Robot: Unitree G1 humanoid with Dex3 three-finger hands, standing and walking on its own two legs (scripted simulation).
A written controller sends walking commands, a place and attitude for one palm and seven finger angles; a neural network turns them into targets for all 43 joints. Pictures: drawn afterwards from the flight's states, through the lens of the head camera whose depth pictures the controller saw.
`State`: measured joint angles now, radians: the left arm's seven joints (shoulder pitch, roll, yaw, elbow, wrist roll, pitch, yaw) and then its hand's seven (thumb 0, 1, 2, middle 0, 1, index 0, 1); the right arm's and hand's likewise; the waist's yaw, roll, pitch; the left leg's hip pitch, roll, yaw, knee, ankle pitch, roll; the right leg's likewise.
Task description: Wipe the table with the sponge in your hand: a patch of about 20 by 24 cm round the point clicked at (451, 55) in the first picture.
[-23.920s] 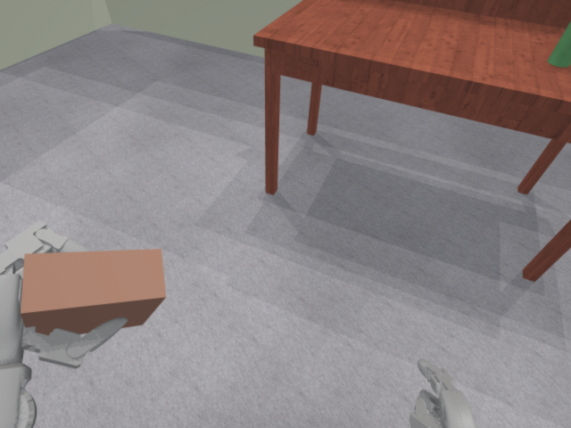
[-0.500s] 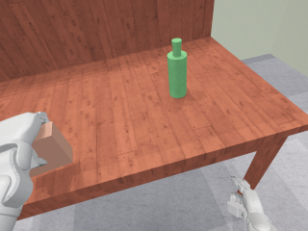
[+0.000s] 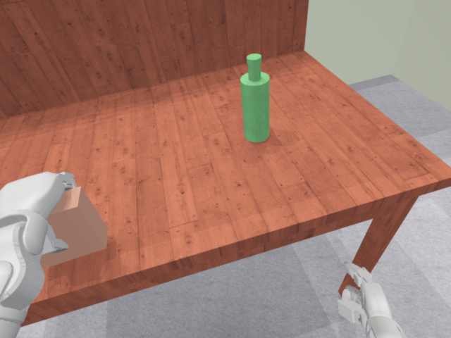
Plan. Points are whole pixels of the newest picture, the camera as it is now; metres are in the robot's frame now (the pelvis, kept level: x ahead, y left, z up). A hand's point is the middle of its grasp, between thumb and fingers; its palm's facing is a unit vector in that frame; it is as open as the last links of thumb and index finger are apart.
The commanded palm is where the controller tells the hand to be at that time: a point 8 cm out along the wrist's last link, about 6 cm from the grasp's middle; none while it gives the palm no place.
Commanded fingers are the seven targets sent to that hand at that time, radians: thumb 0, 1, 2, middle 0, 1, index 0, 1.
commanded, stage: move the sponge above the wiping area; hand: left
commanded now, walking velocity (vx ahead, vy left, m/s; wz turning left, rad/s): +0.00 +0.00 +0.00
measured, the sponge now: (62, 236) +0.24 +0.33 +0.08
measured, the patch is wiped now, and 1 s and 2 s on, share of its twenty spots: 0.00 0.00 0.20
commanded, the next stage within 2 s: lower the sponge onto the table in 0.40 s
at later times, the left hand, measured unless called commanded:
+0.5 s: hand (68, 220) +0.25 +0.31 +0.12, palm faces -0.09 -0.08 -0.99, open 9.5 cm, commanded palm +0.22 +0.31 +0.21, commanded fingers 0.00 0.10 1.30 -1.20 -1.60 -1.20 -1.60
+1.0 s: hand (80, 221) +0.25 +0.29 +0.11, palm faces -0.09 -0.05 -0.99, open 9.5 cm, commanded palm +0.23 +0.31 +0.20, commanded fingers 0.00 0.10 1.30 -1.20 -1.60 -1.20 -1.60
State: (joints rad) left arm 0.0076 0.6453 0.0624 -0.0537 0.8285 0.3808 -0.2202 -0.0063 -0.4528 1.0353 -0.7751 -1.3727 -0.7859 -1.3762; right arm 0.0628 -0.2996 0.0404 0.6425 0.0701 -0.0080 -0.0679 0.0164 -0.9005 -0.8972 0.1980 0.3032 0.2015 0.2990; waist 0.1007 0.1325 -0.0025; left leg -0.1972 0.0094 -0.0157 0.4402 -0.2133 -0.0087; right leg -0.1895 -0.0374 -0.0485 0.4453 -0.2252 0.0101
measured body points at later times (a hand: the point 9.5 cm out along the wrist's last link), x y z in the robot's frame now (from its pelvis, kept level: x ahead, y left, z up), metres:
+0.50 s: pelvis +0.00 +0.01 +0.00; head +0.00 -0.04 +0.45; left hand +0.25 +0.31 +0.17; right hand +0.25 -0.19 -0.08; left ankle +0.02 +0.13 -0.74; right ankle +0.01 -0.13 -0.74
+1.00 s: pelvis +0.00 +0.00 +0.00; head +0.00 -0.04 +0.45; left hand +0.25 +0.29 +0.17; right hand +0.24 -0.21 -0.08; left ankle +0.02 +0.13 -0.74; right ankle +0.01 -0.13 -0.74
